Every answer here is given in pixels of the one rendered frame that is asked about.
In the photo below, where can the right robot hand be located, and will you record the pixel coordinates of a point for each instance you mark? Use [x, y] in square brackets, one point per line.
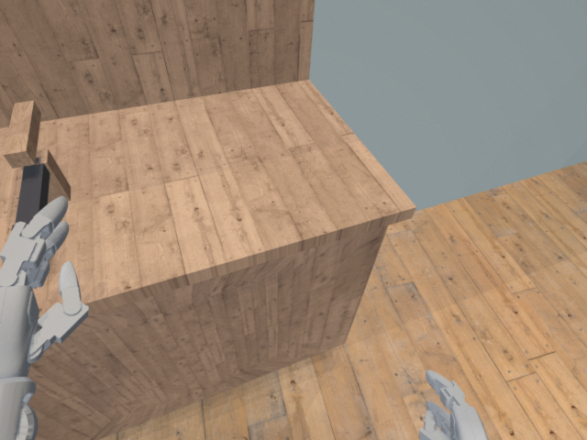
[463, 422]

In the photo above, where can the counter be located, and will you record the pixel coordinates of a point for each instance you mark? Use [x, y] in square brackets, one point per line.
[223, 218]

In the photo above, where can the tap lever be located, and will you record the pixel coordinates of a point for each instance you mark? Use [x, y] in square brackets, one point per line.
[34, 191]

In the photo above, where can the robot left forearm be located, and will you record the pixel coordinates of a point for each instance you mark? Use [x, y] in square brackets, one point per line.
[18, 421]

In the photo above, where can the left robot hand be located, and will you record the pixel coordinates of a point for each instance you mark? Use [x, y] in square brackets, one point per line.
[26, 256]

